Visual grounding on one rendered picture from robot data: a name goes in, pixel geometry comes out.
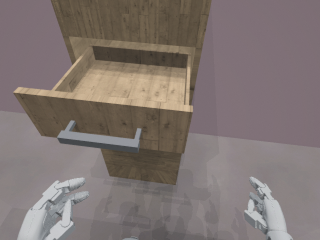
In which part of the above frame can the drawer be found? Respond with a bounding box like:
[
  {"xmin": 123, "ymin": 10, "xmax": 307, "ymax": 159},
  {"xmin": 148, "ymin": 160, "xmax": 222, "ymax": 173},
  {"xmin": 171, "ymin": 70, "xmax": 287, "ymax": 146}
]
[{"xmin": 13, "ymin": 44, "xmax": 193, "ymax": 154}]

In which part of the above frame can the right robot hand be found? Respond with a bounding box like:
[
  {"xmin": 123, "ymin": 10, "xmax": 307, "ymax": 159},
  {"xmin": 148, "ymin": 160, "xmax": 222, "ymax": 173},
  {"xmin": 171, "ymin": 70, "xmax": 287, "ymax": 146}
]
[{"xmin": 244, "ymin": 176, "xmax": 287, "ymax": 235}]

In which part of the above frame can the cabinet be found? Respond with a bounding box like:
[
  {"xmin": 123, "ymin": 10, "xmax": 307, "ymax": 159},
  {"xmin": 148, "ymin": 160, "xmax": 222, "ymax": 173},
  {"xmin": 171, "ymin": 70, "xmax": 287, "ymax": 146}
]
[{"xmin": 51, "ymin": 0, "xmax": 212, "ymax": 185}]

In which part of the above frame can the handle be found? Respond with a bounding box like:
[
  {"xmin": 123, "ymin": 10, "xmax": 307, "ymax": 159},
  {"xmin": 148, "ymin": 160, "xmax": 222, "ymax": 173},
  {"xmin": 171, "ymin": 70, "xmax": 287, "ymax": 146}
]
[{"xmin": 57, "ymin": 120, "xmax": 142, "ymax": 153}]

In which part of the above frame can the right robot forearm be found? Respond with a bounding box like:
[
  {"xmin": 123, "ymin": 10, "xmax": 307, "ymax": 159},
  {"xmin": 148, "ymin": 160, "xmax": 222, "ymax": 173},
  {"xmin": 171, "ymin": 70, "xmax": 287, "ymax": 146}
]
[{"xmin": 265, "ymin": 230, "xmax": 293, "ymax": 240}]

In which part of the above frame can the left robot hand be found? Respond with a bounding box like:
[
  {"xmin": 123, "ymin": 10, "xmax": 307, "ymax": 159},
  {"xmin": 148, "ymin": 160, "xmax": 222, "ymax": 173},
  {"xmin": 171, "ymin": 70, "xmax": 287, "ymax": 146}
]
[{"xmin": 17, "ymin": 177, "xmax": 90, "ymax": 240}]

